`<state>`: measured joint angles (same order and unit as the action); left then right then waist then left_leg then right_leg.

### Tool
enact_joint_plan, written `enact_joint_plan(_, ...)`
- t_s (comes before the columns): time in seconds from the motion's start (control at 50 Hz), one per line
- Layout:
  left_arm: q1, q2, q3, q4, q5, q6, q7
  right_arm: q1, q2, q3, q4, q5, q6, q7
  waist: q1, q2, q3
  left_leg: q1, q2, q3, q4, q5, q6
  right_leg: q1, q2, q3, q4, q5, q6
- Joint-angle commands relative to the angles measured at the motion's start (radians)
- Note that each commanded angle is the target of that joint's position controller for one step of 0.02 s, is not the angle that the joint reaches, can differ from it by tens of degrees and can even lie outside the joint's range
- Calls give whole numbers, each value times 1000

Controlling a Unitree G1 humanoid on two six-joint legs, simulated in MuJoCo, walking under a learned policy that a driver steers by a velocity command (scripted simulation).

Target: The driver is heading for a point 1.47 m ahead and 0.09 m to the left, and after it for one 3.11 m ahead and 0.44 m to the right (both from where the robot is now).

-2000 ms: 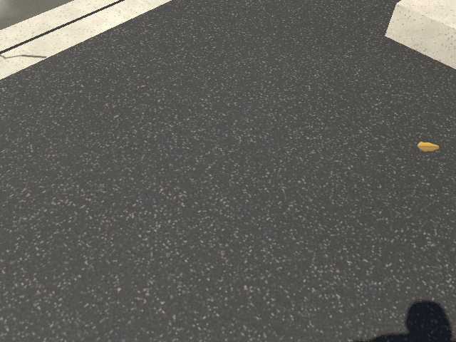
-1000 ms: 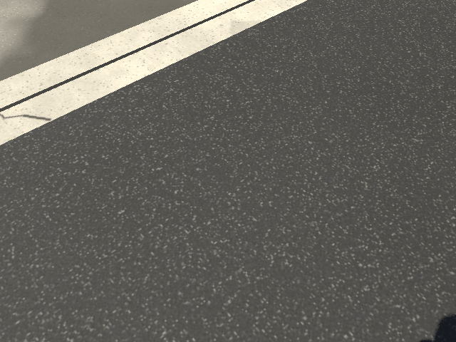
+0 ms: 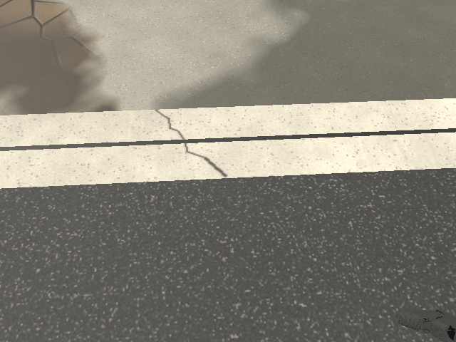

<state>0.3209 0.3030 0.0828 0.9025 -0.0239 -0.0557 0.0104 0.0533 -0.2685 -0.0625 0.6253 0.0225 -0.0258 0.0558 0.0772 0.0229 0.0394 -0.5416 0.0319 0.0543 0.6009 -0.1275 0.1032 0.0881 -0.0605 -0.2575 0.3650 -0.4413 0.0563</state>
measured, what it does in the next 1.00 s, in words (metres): walks ahead: left foot, then right foot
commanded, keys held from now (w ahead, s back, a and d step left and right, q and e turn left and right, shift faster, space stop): w+q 0.22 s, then w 0.78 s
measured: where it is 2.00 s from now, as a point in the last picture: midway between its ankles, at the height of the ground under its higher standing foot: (200, 149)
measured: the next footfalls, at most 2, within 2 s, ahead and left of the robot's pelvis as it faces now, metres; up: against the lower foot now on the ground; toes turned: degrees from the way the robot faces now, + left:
left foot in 0.02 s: +0.17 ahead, +0.10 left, +0.00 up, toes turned +3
right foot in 0.50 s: +0.49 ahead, -0.06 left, +0.00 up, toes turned +13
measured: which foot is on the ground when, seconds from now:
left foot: up 0.00-0.00, down 0.02-0.54, up 0.56-1.00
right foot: down 0.00-0.00, up 0.02-0.48, down 0.50-1.00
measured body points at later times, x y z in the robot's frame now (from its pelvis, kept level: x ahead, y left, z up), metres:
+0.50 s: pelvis +0.30 +0.01 +0.01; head +0.32 +0.03 +0.46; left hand +0.47 +0.29 -0.07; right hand +0.38 -0.27 -0.10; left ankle +0.13 +0.09 -0.72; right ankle +0.45 -0.07 -0.72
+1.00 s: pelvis +0.56 +0.08 +0.01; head +0.60 +0.09 +0.46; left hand +0.48 +0.36 -0.12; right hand +0.85 -0.08 -0.06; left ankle +0.68 +0.24 -0.71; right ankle +0.45 -0.07 -0.72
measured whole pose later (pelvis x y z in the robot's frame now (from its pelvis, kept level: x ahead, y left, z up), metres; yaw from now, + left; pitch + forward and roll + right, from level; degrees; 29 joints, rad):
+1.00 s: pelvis +0.56 +0.08 +0.01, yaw +14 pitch +3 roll -2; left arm 0.39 0.30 0.05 0.87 -0.02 -0.06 -0.01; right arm 0.05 -0.25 -0.03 0.65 0.01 -0.08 0.04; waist 0.10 0.02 0.01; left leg -0.54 0.04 -0.01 0.51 -0.02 0.03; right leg 0.04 0.02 -0.02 0.27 -0.36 -0.01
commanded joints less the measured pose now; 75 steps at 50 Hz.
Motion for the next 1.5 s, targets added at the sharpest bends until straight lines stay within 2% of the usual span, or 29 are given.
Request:
enact_joint_plan(0.02,-33,141,17,-88,26,-4,12,404,-271,-114,30,4,9,-33,-245,45,-251,680,58,-192,-59,16,128,-375,-134,26,659,695,-75)
enact_joint_plan(0.04,46,14,-27,-150,47,-39,-7,347,-359,-113,9,6,-6,-32,-110,254,-364,959,287,-774,-187,-161,322,-791,74,180,965,-167,-30)
enact_joint_plan(0.06,-89,114,-9,-161,3,-76,-21,386,-260,-88,-5,0,-17,-26,-205,119,-401,961,300,-841,-294,-234,302,-900,50,344,1036,-139,-49)
enact_joint_plan(0.08,-160,139,-2,-187,-23,-91,-26,345,-215,-73,5,-7,-30,-24,-198,85,-251,848,270,-692,-303,-149,255,-956,10,332,998,-40,-70)
enact_joint_plan(0.1,-160,125,-6,-180,-5,-96,-19,280,-189,-63,-3,-4,-35,-24,-148,-2,-178,691,224,-577,-303,-53,221,-897,-32,334,910,45,-73)
enact_joint_plan(0.14,-126,135,6,-166,25,-78,-13,176,-143,-45,-32,-20,-34,-31,-71,15,-108,462,162,-444,-339,112,192,-755,-75,339,794,118,-55)
enact_joint_plan(0.3,-289,42,-23,-220,36,-49,-24,252,-160,-46,16,-10,-40,-67,-117,46,-47,300,60,-251,-375,172,131,-657,-10,288,317,527,7)
enact_joint_plan(0.4,-399,70,-21,-265,20,-65,-47,343,-169,-44,73,-4,-39,-65,-167,60,-3,431,132,-323,-321,107,116,-672,15,296,169,538,-40)
enact_joint_plan(0.46,-363,92,-12,-268,21,-72,-54,348,-176,-48,91,-7,-25,-70,-140,91,-3,531,174,-365,-257,233,95,-648,31,282,132,402,-86)
enact_joint_plan(0.5,-187,135,13,-224,29,-77,-47,315,-160,-39,83,-10,-18,-70,-45,84,-112,518,105,-308,-60,499,54,-388,58,246,94,422,-141)
enact_joint_plan(0.52,-21,185,26,-204,42,-79,-42,304,-128,-22,59,-23,-18,-71,26,17,-262,373,45,-258,197,364,16,-105,-82,390,141,480,-209)
enact_joint_plan(0.54,98,255,50,-167,45,-67,-43,452,-53,-1,60,-3,-33,-69,-6,-272,-411,-12,-117,-173,581,-149,-71,273,-294,829,78,272,-377)
enact_joint_plan(0.56,117,172,27,-156,14,-63,-51,429,-105,-3,69,0,-45,-65,16,-271,-390,-164,-112,-248,683,-447,-72,291,-322,1022,-51,57,-372)
enact_joint_plan(0.6,-18,111,4,-179,18,-48,-41,244,-160,-17,33,6,-51,-61,0,-86,-135,-227,-3,-185,693,-294,-67,16,-260,773,-89,36,-295)
enact_joint_plan(0.64,-82,75,-12,-184,36,-47,-41,214,-137,-22,27,-14,-50,-59,-55,-86,-46,-150,61,-161,572,-198,-71,-184,-188,632,-145,206,-281)
enact_joint_plan(0.72,-71,101,-6,-161,23,-58,-36,218,-82,-9,30,-18,-38,-62,-79,-108,-42,-120,88,-123,431,-121,-102,-254,-158,492,-207,423,-303)
enact_joint_plan(0.92,73,151,5,-86,0,-19,-20,-75,-56,8,-44,-3,-66,-24,16,-93,16,-76,31,-69,-47,171,-95,-124,-162,363,-179,496,-247)
enact_joint_plan(1.0,42,178,14,-77,-4,3,-9,37,-111,-17,-24,-10,-73,-16,-82,-114,-52,119,-21,-31,-128,62,-33,-52,-171,342,-3,794,-202)
enact_joint_plan(1.02,96,100,-28,-42,165,-48,-66,183,-160,-13,34,-97,-80,-17,-132,-48,-132,345,-30,-35,-107,246,13,-95,-114,298,112,796,-180)
enact_joint_plan(1.04,113,33,-40,-57,158,-63,-89,359,-196,-36,67,-110,-77,-25,-191,33,-315,727,67,-143,-37,220,125,-297,-17,246,362,556,-137)
enact_joint_plan(1.06,275,-73,-84,-86,153,-89,-110,509,-232,-31,85,-82,-69,-30,-171,283,-531,1212,314,-681,-180,-37,372,-726,171,256,635,-112,-79)
enact_joint_plan(1.08,51,28,-58,-82,98,-91,-118,604,-134,-19,136,-106,-74,-45,-299,120,-278,1093,281,-768,-315,-387,240,-967,136,379,815,-96,-115)
enact_joint_plan(1.1,-41,48,-51,-106,80,-93,-99,496,-155,-20,146,-86,-84,-49,-242,111,-75,847,264,-643,-354,-452,157,-1002,71,381,873,17,-141)
enact_joint_plan(1.12,-46,80,-43,-95,90,-91,-71,399,-102,-1,134,-72,-84,-52,-191,69,-51,685,248,-570,-375,-351,151,-929,19,366,864,82,-152)
enact_joint_plan(1.16,-38,34,-65,-101,132,-76,-53,299,-6,40,124,-80,-86,-53,-96,58,-60,486,226,-434,-415,-140,152,-786,-45,367,798,154,-157)
enact_joint_plan(1.2,-51,10,-70,-107,120,-50,-55,220,-8,40,100,-87,-97,-58,-58,40,-59,384,205,-360,-472,-75,162,-739,-55,346,721,143,-124)
enact_joint_plan(1.28,-145,-24,-90,-133,107,-29,-67,278,-73,19,127,-115,-112,-26,-91,4,-27,316,163,-201,-486,126,184,-751,-55,279,479,413,-74)
enact_joint_plan(1.38,-286,3,-84,-190,99,-8,-73,411,-84,15,213,-101,-105,27,-131,37,15,360,174,-164,-431,173,176,-699,-7,255,281,560,-89)
enact_joint_plan(1.5,-398,48,-60,-240,72,-17,-57,432,-123,4,274,-93,-87,10,-120,41,15,621,213,-155,-344,421,102,-624,57,203,114,459,-158)
Over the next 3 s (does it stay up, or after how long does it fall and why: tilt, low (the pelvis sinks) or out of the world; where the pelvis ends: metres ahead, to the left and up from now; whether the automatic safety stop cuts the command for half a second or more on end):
stays up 1.54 0.22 -0.11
